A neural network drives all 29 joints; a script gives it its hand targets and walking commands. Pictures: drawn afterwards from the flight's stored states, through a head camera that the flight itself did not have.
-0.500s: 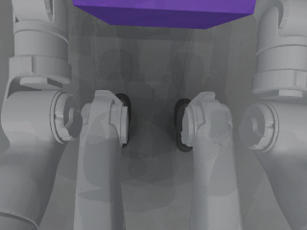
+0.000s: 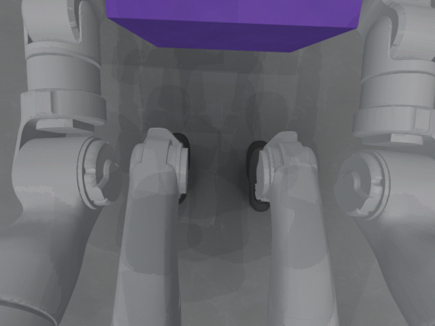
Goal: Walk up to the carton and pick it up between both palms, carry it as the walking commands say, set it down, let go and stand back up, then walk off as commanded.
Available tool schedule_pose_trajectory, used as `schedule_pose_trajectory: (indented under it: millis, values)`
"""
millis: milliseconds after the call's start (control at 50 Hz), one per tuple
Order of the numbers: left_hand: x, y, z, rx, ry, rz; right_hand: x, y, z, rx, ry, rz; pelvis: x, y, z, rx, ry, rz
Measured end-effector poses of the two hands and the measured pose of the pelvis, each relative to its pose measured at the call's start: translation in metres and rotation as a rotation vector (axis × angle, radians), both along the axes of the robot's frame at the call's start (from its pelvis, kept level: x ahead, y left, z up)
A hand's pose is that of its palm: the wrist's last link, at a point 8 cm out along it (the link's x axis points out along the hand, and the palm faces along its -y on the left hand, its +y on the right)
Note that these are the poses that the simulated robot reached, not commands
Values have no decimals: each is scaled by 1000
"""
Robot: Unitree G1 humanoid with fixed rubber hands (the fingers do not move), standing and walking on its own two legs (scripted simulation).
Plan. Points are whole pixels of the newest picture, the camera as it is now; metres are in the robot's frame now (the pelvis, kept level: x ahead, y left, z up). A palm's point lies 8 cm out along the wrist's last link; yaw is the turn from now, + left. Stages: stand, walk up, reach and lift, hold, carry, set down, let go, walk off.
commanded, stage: reach and lift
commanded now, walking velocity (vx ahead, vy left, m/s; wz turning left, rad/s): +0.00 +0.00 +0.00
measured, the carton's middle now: out of the picture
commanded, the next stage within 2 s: none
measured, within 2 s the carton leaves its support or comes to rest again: neither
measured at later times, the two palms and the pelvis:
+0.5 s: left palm out of the picture +0.53 +0.17 -0.03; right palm out of the picture +0.53 -0.17 -0.03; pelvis +0.00 +0.00 +0.05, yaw +0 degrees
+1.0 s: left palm out of the picture +0.52 +0.17 +0.04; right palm out of the picture +0.51 -0.17 +0.04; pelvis +0.01 +0.00 +0.11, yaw +0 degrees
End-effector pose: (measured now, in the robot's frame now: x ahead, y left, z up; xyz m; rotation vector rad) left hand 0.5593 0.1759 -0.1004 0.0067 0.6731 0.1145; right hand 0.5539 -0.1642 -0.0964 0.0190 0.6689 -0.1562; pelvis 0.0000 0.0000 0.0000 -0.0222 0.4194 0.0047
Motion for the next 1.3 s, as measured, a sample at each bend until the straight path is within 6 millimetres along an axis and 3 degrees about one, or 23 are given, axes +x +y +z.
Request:
schedule_pose_trajectory:
  millis: [260, 560, 900, 1300]
  values:
    - [-14, -9, 35, 2, 8, -15, -18, -9, 37, -7, 8, -8, 1, 0, 26, 7, -56, -5]
    - [-27, -3, 77, 4, 3, -2, -26, -3, 77, -4, 2, 6, -4, -2, 59, 9, -92, 0]
    - [-38, -6, 126, 6, 4, -19, -42, -6, 125, -11, 3, -2, 4, 2, 101, 6, -147, 3]
    - [-64, -6, 183, 10, 6, -6, -65, -6, 180, -15, 4, 18, 10, -1, 149, 10, -225, 10]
